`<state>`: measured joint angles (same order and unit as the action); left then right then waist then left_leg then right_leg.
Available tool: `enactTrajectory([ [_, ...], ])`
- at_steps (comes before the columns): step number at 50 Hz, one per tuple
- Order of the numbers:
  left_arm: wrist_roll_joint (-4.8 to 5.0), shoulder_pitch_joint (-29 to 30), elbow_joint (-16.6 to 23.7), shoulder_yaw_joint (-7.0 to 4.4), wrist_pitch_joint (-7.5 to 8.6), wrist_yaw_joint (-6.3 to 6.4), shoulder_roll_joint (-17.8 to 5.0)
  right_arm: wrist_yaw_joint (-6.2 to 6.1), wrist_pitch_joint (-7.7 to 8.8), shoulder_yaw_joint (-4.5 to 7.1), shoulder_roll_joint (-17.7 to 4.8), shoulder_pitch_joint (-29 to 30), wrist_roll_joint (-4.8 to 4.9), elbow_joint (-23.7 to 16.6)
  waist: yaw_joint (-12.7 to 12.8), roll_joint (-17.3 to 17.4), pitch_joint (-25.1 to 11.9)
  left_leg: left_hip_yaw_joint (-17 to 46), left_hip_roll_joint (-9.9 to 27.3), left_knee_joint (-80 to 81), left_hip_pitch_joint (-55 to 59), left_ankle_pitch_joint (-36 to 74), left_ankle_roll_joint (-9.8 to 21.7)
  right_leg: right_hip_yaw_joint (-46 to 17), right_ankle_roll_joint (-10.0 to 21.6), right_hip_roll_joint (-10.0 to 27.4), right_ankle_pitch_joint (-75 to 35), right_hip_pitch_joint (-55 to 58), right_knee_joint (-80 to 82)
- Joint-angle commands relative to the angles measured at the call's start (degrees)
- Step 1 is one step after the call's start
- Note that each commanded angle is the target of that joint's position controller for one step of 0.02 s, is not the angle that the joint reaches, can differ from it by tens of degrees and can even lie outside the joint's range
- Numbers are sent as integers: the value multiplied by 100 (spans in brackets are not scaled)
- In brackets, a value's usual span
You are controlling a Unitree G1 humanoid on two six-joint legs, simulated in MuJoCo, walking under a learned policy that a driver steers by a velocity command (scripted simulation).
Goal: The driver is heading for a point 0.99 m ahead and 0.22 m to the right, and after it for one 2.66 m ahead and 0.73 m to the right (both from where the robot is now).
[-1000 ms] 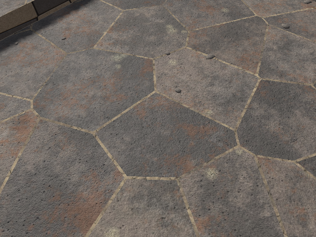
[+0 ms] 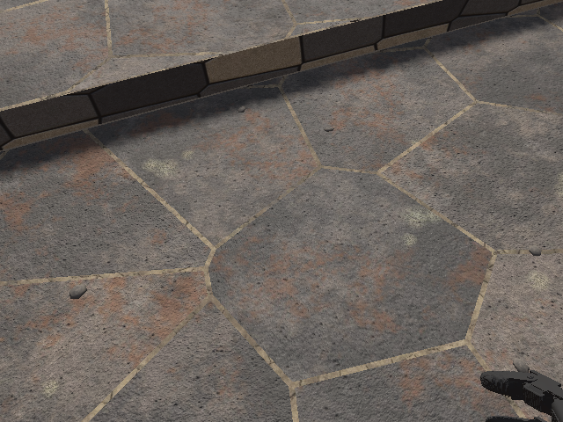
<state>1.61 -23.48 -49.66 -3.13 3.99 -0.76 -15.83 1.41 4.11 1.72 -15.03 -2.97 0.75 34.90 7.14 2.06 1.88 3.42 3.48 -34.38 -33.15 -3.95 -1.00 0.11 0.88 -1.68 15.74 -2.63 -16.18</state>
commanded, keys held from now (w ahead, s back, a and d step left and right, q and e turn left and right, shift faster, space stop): w+e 0.70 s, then w+q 0.30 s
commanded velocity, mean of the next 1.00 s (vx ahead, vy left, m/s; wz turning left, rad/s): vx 0.50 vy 0.00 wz -0.34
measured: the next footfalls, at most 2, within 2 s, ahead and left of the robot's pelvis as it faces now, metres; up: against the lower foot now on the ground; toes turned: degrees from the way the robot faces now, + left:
left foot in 0.08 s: +0.21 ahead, +0.14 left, +0.00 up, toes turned -4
right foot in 0.58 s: +0.42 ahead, -0.18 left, +0.00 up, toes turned -22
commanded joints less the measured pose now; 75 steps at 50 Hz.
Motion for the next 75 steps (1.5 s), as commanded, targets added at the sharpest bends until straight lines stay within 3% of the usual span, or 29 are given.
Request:
enactTrajectory([
  [1, 50, 161, 305, -249, 4, 56, -1115, 41, 169, 185, -557, 243, 44, -469, -426, -773, -52, -118, -225, 540, 822, 101, 103, -1250, 881, 1454, -1715, -285, 179],
  [3, 24, 215, 305, -219, -22, 77, -1053, -20, 184, 350, -829, -561, 2, -225, -919, -708, -471, -232, -321, 896, 2239, 38, 346, -1053, 635, 1171, -2375, -546, -699],
  [4, -55, 301, 398, -121, 2, 67, -792, -87, 179, 466, -1114, -1393, -92, -91, -1340, -518, -1090, 229, 253, 735, 3580, 47, 619, -825, 421, 855, -1924, -1218, -1934],
  [5, -132, -92, 592, 64, 72, 74, -189, -152, 107, 587, -1644, -2103, -230, -30, -1395, 803, -2036, 2129, 1751, 750, 5573, -232, 1254, -255, 24, 137, 271, -3039, -4015],
  [6, 25, -273, 611, 46, 132, 77, -370, -116, 62, 537, -1422, -2254, -192, 74, -1369, 1444, -2350, 3658, 2188, 1436, 5556, -1275, 1711, -623, -28, 69, 1854, -3891, -5118],
  [7, 125, 72, 622, -104, 111, 84, -847, -104, 63, 420, -1027, -1953, -110, 95, -1344, 859, -1456, 3035, 1939, 1606, 4894, -1718, 1520, -747, -17, 369, 1472, -4288, -5572],
  [11, 12, 469, 691, -140, -112, 75, -581, -55, 158, 266, -464, -907, -136, 196, -753, 565, -209, 982, 1205, 2352, 2756, -495, 1178, -588, -107, 901, 203, -3614, -5064],
  [19, -46, 1460, 1117, -25, -202, -112, -239, -183, 225, 453, -908, -994, -113, 595, -853, 95, 126, -727, 1093, 2714, 2640, 657, 1107, -327, -159, 864, -1651, -3484, -3049],
  [24, -50, 2218, 1499, -36, -228, -252, -372, -196, 87, 560, -1186, -1348, 40, 844, -1053, 30, 348, -1117, 1340, 2461, 3380, 799, 908, 12, 143, 743, -1318, -3491, -2198],
  [26, -69, 2170, 1596, -102, -251, -277, -503, -206, 6, 605, -1340, -1355, 89, 887, -920, 143, 195, -1298, 1365, 1880, 3657, 2188, 789, 304, 354, 482, -737, -3126, -2076],
  [28, -55, 1089, 1379, -326, -287, -240, -847, -229, -94, 613, -1415, -1252, 146, 870, -251, 162, -487, -1622, 1130, 184, 3466, 3784, 561, 674, 665, -68, -605, -1539, -1761],
  [29, -29, 70, 1092, -543, -333, -149, -1266, -257, -87, 528, -1230, -1377, 71, 827, 175, -104, -1035, -1700, 888, -1326, 2452, 3046, 315, 306, 901, -96, -812, 161, -1654],
  [30, 41, -28, 1077, -680, -340, -49, -2016, -220, 1, 278, -458, -1808, -211, 509, -321, -1741, -1356, -1586, -36, -3548, -140, -1778, -126, -2665, 1825, 1452, -275, 2013, -1265],
  [31, -10, -90, 1349, -570, -220, -94, -1838, -166, 218, 217, -590, -1562, -84, 406, -144, -1431, -2430, -57, -568, -4520, -975, -3164, -138, -5000, 2439, 2139, 787, 2604, -203],
  [32, -56, 40, 1282, -445, -124, -130, -1389, -114, 334, 329, -1025, -911, 160, 255, 40, -874, -1746, 205, -249, -4571, -1533, -2638, -5, -4281, 2067, 2003, 620, 2266, 12],
  [34, -48, 690, 1321, -331, -64, -105, -1023, -174, 423, 299, -951, -749, -4, 281, -396, -354, -808, 153, 202, -3641, -1148, -1784, 104, -2952, 1667, 1534, -370, 703, -49],
  [37, -178, 1169, 1446, -201, -30, -36, -684, -145, 231, 330, -889, -1142, -102, 472, -810, -505, -635, 59, 425, -2938, -224, -1267, -23, -2058, 1600, 1285, -1782, -460, 245],
  [45, -179, 693, 941, -181, 92, 58, -901, -40, 107, 140, -488, -144, 14, 351, -348, -523, -1, -228, 315, -551, -237, 1227, -61, -565, 1141, 1047, -1698, -638, 797],
  [51, -149, 389, 548, -228, 7, 61, -992, 168, 124, 124, -515, 388, 69, 64, -160, -421, 318, -185, 67, 190, -788, 691, 291, -287, 1004, 1552, -2108, 664, 545],
  [54, -127, 559, 550, -278, -93, 134, -1135, 233, 105, 193, -658, 11, 18, 37, -454, -617, -55, -560, -290, 239, -133, -144, 568, -10, 782, 1562, -4389, 1016, -290],
  [56, -133, 703, 627, -257, -185, 223, -1136, 165, 61, 441, -1088, -1290, -1, 315, -1177, -538, -887, -770, -701, 446, 1776, -42, 883, 400, 482, 1216, -5633, 537, -2186],
  [57, -269, 562, 774, -145, -148, 274, -903, 83, 17, 572, -1553, -2162, 6, 419, -1443, 180, -1574, 739, 304, 404, 3537, 294, 1305, 566, 239, 934, -3756, -842, -4024],
  [58, -339, -88, 918, 67, 15, 142, -238, 117, 59, 594, -1813, -2168, 54, 419, -889, 1511, -2142, 3864, 1490, 1049, 5395, -873, 2390, 33, -109, -350, 1484, -3308, -5791],
  [59, -171, 438, 883, -15, 204, 35, -784, 96, 45, 459, -1218, -2315, 89, 396, -1328, 818, -2190, 4099, 1421, 1531, 5583, -1643, 2196, -772, -21, -77, 1583, -3959, -6207],
  [60, 14, 999, 1098, -57, 324, -27, -955, 55, 37, 421, -1097, -2026, 42, 344, -1362, 518, -1380, 3312, 1272, 1660, 4947, -1419, 1972, -707, 58, 180, 1064, -4296, -6074],
  [62, -171, 1353, 1181, -61, 400, 20, -888, 18, 9, 380, -996, -1418, -6, 185, -1011, -327, -597, 2399, 896, 1828, 3474, -237, 1800, -582, 8, 551, 428, -3925, -5172],
  [66, -267, 1063, 1191, -59, 193, 68, -710, -76, 4, 352, -952, -1166, -25, 76, -627, 31, -378, 1693, 564, 2161, 2307, 885, 1869, -436, -350, 671, 140, -3315, -4246],
  [71, -266, 2080, 1433, 52, 188, 71, -425, -225, -92, 425, -1161, -1450, 34, 241, -969, 175, -129, 1034, -3, 2009, 1615, 910, 1406, -251, -568, 276, -1752, -2709, -2107],
  [75, -215, 2393, 1550, -32, 244, 11, -589, -304, -275, 456, -1143, -1808, 69, 415, -1066, 341, -356, 1465, 17, 1284, 2073, 1247, 1069, -382, -445, -104, -2060, -2243, -1274],
])
Keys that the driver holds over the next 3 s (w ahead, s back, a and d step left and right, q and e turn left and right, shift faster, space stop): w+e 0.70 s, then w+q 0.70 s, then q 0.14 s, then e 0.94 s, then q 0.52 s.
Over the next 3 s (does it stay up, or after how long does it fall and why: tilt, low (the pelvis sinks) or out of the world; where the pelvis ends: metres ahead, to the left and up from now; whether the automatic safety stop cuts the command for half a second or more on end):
stays up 0.93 -0.26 -0.01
